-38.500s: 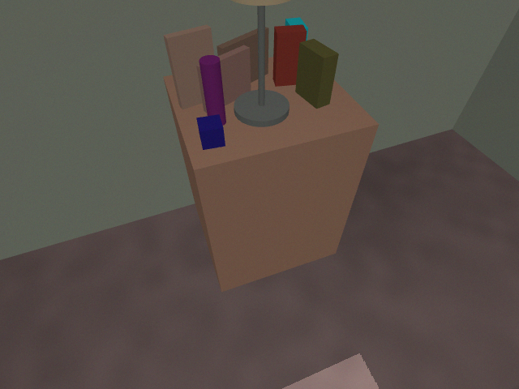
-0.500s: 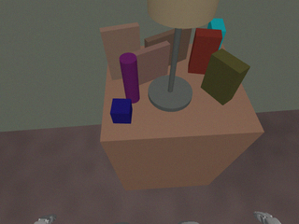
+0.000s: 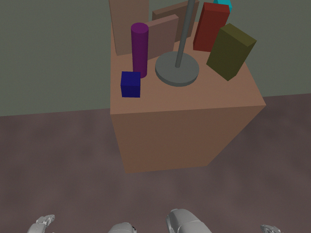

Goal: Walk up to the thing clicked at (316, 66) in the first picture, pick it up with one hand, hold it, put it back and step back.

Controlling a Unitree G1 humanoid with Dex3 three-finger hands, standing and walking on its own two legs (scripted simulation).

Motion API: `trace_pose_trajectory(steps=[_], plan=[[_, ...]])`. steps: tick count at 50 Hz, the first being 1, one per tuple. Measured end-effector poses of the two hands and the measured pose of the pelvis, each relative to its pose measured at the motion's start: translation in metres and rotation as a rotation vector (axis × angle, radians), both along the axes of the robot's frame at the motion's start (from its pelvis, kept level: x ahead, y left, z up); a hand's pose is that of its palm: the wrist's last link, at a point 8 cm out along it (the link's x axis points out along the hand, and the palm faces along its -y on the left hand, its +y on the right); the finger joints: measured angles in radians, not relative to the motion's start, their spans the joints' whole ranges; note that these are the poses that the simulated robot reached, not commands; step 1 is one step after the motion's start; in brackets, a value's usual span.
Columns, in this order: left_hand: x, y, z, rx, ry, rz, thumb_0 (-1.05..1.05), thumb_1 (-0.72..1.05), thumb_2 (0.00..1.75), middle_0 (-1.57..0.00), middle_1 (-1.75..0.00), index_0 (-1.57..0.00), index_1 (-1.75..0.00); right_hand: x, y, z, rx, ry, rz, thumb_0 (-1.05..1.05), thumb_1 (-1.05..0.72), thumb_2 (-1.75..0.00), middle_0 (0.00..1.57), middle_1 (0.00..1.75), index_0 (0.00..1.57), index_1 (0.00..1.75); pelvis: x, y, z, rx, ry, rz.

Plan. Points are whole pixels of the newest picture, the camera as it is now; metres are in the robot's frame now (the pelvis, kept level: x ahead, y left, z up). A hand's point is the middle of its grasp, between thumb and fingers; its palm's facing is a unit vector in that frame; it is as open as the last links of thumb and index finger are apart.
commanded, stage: step back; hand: right
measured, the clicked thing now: (228, 53) +0.66 -0.26 +0.01
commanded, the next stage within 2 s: none
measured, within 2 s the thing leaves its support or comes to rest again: neither
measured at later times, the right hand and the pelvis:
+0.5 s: hand out of the picture -0.04 -0.30 -0.16, palm faces -0.10 +0.91 -0.41, open 7.4 cm; pelvis -0.13 -0.03 -0.01, yaw +3 degrees
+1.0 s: hand out of the picture -0.15 -0.33 -0.16, palm faces -0.02 +0.91 -0.41, open 7.4 cm; pelvis -0.29 -0.06 -0.02, yaw -1 degrees
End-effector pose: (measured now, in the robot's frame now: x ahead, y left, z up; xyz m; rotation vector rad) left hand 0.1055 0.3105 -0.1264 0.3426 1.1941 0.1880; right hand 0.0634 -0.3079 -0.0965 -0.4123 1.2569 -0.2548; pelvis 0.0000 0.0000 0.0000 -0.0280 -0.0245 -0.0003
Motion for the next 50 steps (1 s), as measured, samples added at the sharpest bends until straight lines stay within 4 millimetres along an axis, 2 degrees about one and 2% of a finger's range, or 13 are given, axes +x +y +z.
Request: trace_pose_trajectory(steps=[5, 9, 12, 15, 20, 24, 27, 30, 33, 38, 45, 48, 50], plan=[[-0.025, -0.006, 0.002, 0.023, 0.017, -0.020, 0.01, 0.91, 0.90, -0.20, -0.30, -0.21, -0.30, -0.008, -0.011, -0.007, 0.011, -0.069, 0.008, 0.00, -0.90, -0.89, 0.20, 0.30, 0.21, 0.30, -0.025, -0.009, -0.006, 0.010, -0.007, -0.031], [-0.046, -0.019, 0.006, 0.049, -0.006, -0.031, 0.01, 0.91, 0.90, -0.20, -0.30, -0.21, -0.30, -0.017, -0.030, -0.022, 0.033, -0.108, 0.011, 0.00, -0.90, -0.89, 0.20, 0.30, 0.21, 0.30, -0.046, -0.023, -0.015, 0.015, -0.013, -0.050], [-0.067, -0.031, 0.015, 0.049, -0.015, -0.031, 0.01, 0.91, 0.90, -0.20, -0.30, -0.21, -0.30, -0.027, -0.038, -0.026, 0.047, -0.116, -0.008, 0.00, -0.90, -0.89, 0.20, 0.30, 0.20, 0.30, -0.060, -0.030, -0.013, 0.014, -0.020, -0.040], [-0.083, -0.039, 0.026, 0.049, -0.030, -0.014, 0.01, 0.91, 0.90, -0.21, -0.30, -0.21, -0.30, -0.040, -0.041, -0.024, 0.060, -0.113, -0.005, 0.00, -0.90, -0.89, 0.20, 0.30, 0.20, 0.30, -0.072, -0.033, -0.007, 0.039, -0.014, -0.035], [-0.096, -0.041, 0.034, 0.059, -0.093, -0.006, 0.01, 0.90, 0.90, -0.21, -0.30, -0.21, -0.30, -0.072, -0.043, -0.025, 0.051, -0.066, 0.035, 0.00, -0.90, -0.89, 0.20, 0.30, 0.20, 0.30, -0.097, -0.034, -0.004, 0.046, 0.000, 0.002], [-0.110, -0.037, 0.030, 0.054, -0.149, 0.003, 0.01, 0.90, 0.90, -0.21, -0.30, -0.21, -0.30, -0.096, -0.038, -0.027, 0.034, -0.021, 0.073, 0.00, -0.90, -0.89, 0.20, 0.30, 0.20, 0.30, -0.122, -0.031, -0.009, 0.040, 0.002, 0.040], [-0.127, -0.028, 0.018, 0.036, -0.162, 0.009, 0.01, 0.90, 0.90, -0.21, -0.30, -0.21, -0.30, -0.113, -0.031, -0.027, 0.021, -0.022, 0.094, 0.00, -0.90, -0.89, 0.20, 0.30, 0.20, 0.30, -0.142, -0.025, -0.016, 0.030, -0.002, 0.063], [-0.151, -0.020, 0.007, 0.020, -0.138, 0.027, 0.01, 0.90, 0.90, -0.21, -0.30, -0.21, -0.30, -0.133, -0.022, -0.022, 0.020, -0.028, 0.100, 0.00, -0.90, -0.89, 0.20, 0.30, 0.20, 0.30, -0.162, -0.020, -0.017, 0.047, -0.021, 0.056], [-0.178, -0.018, 0.006, 0.013, -0.093, 0.052, 0.01, 0.91, 0.90, -0.21, -0.30, -0.21, -0.30, -0.152, -0.017, -0.011, 0.022, -0.038, 0.096, 0.00, -0.90, -0.89, 0.20, 0.30, 0.20, 0.30, -0.177, -0.021, -0.010, 0.017, -0.022, 0.055], [-0.225, -0.019, 0.006, 0.009, -0.043, 0.068, 0.01, 0.91, 0.90, -0.21, -0.30, -0.21, -0.30, -0.168, -0.020, 0.002, 0.008, -0.077, 0.093, 0.00, -0.90, -0.89, 0.20, 0.30, 0.21, 0.30, -0.205, -0.027, -0.002, 0.000, -0.008, 0.026], [-0.289, -0.033, 0.002, 0.036, 0.040, 0.032, 0.01, 0.91, 0.90, -0.20, -0.30, -0.21, -0.30, -0.189, -0.043, -0.003, 0.012, -0.169, 0.099, 0.00, -0.90, -0.89, 0.20, 0.30, 0.21, 0.30, -0.254, -0.044, -0.010, 0.005, -0.004, -0.026], [-0.316, -0.046, 0.002, 0.056, 0.042, 0.025, 0.01, 0.91, 0.90, -0.20, -0.30, -0.21, -0.30, -0.206, -0.060, -0.015, 0.029, -0.187, 0.089, 0.00, -0.90, -0.89, 0.20, 0.30, 0.21, 0.30, -0.278, -0.057, -0.019, -0.005, -0.013, -0.034], [-0.335, -0.055, 0.008, 0.053, 0.041, 0.028, 0.01, 0.91, 0.90, -0.20, -0.30, -0.21, -0.30, -0.222, -0.066, -0.020, 0.037, -0.178, 0.068, 0.00, -0.90, -0.89, 0.20, 0.30, 0.20, 0.30, -0.291, -0.062, -0.017, 0.001, -0.017, -0.020]])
